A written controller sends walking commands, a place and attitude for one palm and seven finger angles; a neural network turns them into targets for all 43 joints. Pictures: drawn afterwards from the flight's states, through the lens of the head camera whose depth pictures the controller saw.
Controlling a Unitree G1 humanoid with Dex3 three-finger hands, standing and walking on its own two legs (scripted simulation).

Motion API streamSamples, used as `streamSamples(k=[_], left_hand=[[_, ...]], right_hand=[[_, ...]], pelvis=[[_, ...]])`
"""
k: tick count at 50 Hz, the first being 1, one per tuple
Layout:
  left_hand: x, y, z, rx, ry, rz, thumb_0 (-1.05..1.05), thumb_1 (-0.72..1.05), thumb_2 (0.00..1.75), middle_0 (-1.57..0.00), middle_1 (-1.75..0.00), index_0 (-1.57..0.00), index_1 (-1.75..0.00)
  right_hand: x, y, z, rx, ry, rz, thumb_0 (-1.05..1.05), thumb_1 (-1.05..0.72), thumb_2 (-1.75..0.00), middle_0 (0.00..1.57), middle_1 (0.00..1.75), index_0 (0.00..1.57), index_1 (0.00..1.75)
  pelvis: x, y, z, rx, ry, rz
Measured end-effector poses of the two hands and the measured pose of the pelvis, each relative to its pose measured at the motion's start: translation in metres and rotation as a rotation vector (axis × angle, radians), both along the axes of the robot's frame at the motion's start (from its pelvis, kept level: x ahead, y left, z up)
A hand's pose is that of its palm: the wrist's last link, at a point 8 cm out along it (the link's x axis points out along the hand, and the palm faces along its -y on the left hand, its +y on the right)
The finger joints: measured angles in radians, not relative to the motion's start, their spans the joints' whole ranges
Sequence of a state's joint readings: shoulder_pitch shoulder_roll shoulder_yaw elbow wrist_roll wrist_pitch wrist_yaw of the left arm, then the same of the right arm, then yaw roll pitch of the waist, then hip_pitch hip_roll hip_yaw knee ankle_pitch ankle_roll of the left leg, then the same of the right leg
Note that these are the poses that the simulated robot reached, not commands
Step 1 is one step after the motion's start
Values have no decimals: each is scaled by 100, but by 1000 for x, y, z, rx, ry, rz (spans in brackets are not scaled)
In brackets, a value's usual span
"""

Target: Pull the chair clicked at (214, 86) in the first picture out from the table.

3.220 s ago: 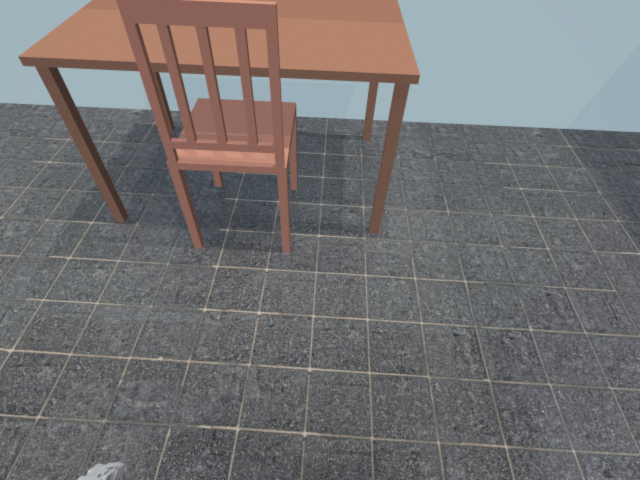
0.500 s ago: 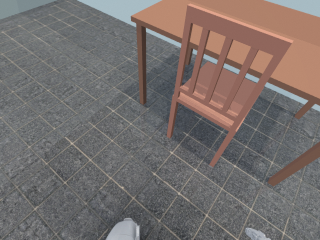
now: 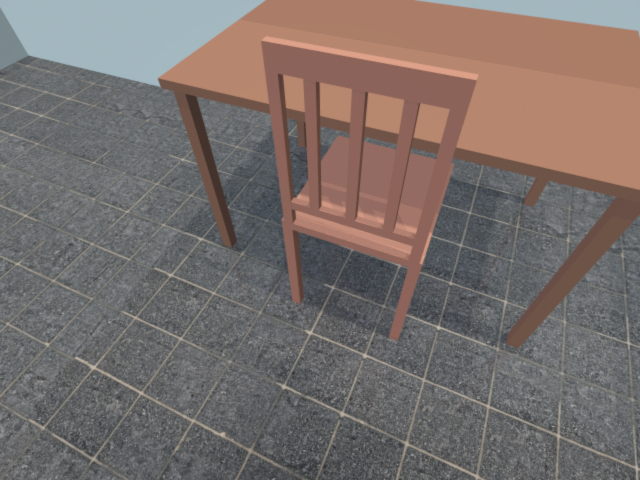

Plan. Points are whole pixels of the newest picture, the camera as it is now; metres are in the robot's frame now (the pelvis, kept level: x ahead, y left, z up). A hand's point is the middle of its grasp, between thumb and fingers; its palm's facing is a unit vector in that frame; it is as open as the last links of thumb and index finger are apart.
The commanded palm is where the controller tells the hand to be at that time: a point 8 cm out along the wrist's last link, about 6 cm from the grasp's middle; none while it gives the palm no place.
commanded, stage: turn to face it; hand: left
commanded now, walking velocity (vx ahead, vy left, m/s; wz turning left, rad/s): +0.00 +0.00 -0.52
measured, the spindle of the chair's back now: (355, 162) +0.73 -0.01 -0.06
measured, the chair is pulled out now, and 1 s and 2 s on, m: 0.00 0.00 0.00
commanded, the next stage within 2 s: take the last steps up to it in 0.46 s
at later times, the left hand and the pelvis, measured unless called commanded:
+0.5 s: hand (203, 465) +0.16 +0.19 -0.16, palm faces -0.19 -0.96 -0.20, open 7.4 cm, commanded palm none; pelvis +0.02 +0.02 +0.01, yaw -14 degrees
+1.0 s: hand out of the picture +0.14 +0.14 -0.15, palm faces -0.25 -0.94 -0.22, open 7.2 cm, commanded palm none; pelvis +0.06 -0.03 +0.01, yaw -18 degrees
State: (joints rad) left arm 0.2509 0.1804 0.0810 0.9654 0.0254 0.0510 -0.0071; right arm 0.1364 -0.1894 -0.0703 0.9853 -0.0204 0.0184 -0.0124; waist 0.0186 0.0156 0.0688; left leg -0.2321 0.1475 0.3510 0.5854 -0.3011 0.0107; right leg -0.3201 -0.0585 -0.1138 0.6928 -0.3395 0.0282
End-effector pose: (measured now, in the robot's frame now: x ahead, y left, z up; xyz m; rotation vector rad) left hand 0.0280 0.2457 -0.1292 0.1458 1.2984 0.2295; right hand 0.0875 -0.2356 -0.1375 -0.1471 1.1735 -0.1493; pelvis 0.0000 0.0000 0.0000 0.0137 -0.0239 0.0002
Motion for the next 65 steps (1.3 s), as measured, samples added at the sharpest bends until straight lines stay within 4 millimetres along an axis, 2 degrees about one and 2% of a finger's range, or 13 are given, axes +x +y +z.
streamSamples(k=[2,5,11,16,22,31,38,45,47,50,57,61,65], left_hand=[[22,-2,-1,32,-50,-44,0,91,90,-20,-30,-20,-30],[46,-7,8,53,-98,-82,0,91,90,-20,-30,-20,-30],[82,-16,20,49,-110,-177,0,91,90,-20,-30,-20,-30],[108,-19,18,22,-128,-240,1,91,90,-20,-30,-20,-30],[129,-10,2,-25,-133,-283,1,91,90,-21,-30,-20,-30],[137,-6,0,-60,-76,-351,1,91,90,-20,-30,-20,-30],[135,-29,2,-70,-17,-419,1,91,90,-20,-30,-20,-30],[141,-66,1,-56,-74,-406,0,92,90,-20,-30,-20,-30],[136,-65,6,-39,-78,-375,0,94,90,-20,-30,-20,-30],[121,-60,9,-18,-15,-354,-1,94,90,-20,-30,-20,-30],[93,-58,4,-28,183,-316,0,92,90,-20,-30,-20,-30],[97,-55,-6,-51,262,-278,0,92,90,-20,-30,-20,-30],[122,-48,-26,-68,308,-262,1,91,90,-20,-30,-20,-30]], right_hand=[[-16,-21,-11,-13,33,-37,-1,-91,-90,20,30,20,30],[-37,-41,-11,-41,98,-80,0,-91,-90,20,30,20,29],[-62,-55,9,-65,113,-156,1,-91,-90,20,30,19,29],[-73,-45,16,-73,113,-200,1,-91,-90,20,30,19,29],[-77,-16,19,-87,83,-241,1,-90,-90,20,30,19,29],[-104,28,27,-48,117,-302,1,-90,-90,20,30,20,29],[-140,36,18,9,175,-384,1,-90,-90,20,30,20,30],[-179,24,-5,82,323,-425,1,-90,-90,20,30,20,29],[-173,15,-3,90,345,-416,1,-90,-90,20,30,20,29],[-147,-2,2,80,307,-411,1,-90,-90,20,30,19,29],[-49,-32,6,42,167,-368,1,-91,-90,20,30,19,29],[21,-38,5,20,97,-311,1,-91,-90,20,30,19,29],[81,-36,-1,-24,14,-278,0,-91,-90,20,30,19,29]], pelvis=[[2,-8,-8,3,7,-19],[2,-13,-5,-10,11,-44],[8,-19,8,-3,30,-109],[12,-12,10,-9,35,-158],[17,8,4,-37,34,-208],[19,23,14,-27,25,-287],[26,12,16,-21,31,-321],[39,-17,4,-15,18,-317],[47,-23,7,-15,17,-318],[62,-31,12,-11,18,-319],[103,-37,12,-16,30,-319],[136,-34,5,-23,31,-315],[171,-27,-11,-23,20,-321]])
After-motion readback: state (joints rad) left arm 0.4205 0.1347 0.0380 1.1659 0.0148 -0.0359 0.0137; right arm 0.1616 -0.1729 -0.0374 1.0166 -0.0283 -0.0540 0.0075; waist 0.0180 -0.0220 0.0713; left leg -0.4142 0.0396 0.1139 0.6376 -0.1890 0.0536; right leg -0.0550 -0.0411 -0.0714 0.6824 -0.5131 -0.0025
